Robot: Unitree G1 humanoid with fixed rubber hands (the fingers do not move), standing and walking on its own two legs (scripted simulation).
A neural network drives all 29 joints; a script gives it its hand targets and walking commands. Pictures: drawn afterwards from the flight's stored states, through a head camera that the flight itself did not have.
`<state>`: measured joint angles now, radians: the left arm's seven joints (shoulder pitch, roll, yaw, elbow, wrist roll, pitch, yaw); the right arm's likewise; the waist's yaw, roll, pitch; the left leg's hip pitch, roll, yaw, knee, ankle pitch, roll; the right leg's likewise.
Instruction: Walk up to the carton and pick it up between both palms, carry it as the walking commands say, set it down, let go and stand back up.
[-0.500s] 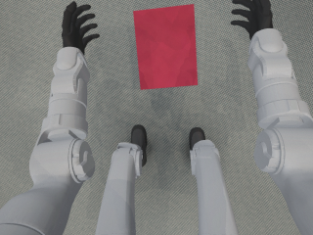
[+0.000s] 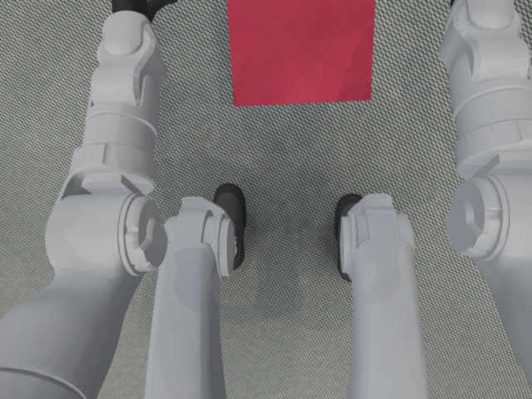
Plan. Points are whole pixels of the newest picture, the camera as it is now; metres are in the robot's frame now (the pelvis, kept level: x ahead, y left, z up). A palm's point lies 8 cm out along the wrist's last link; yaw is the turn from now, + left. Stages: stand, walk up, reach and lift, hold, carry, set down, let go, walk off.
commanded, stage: reach and lift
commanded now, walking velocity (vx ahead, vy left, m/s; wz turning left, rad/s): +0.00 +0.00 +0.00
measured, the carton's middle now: (298, 19) +0.56 -0.05 -0.39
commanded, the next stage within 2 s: none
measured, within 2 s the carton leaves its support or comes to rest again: neither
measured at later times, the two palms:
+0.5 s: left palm (174, 37) +0.53 +0.14 -0.30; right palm (419, 29) +0.51 -0.22 -0.31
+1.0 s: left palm (177, 33) +0.53 +0.13 -0.30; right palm (420, 21) +0.52 -0.22 -0.31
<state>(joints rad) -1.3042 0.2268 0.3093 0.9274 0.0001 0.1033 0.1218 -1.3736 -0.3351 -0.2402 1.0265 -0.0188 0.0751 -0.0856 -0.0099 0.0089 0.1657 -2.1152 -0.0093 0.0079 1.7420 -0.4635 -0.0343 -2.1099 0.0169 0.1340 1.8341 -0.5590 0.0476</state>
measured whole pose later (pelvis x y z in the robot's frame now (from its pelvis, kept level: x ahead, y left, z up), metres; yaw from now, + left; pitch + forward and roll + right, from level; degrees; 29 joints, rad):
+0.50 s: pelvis -0.02 +0.00 -0.08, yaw -1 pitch +39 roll +4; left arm -1.55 0.31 0.22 1.10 -0.07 0.08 0.10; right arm -1.58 -0.41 -0.24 1.21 0.06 0.04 -0.07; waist -0.01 0.01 0.49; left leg -2.23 -0.01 0.00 2.02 -0.47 -0.04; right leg -2.22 0.02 0.13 2.12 -0.58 0.05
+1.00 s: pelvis -0.03 +0.01 -0.09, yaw -1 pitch +37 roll +3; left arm -1.59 0.33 0.15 1.14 -0.14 0.07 0.08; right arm -1.62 -0.43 -0.21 1.21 0.09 0.03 -0.04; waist -0.01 0.01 0.52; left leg -2.24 -0.01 0.00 2.07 -0.48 -0.04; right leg -2.22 0.02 0.13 2.16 -0.58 0.06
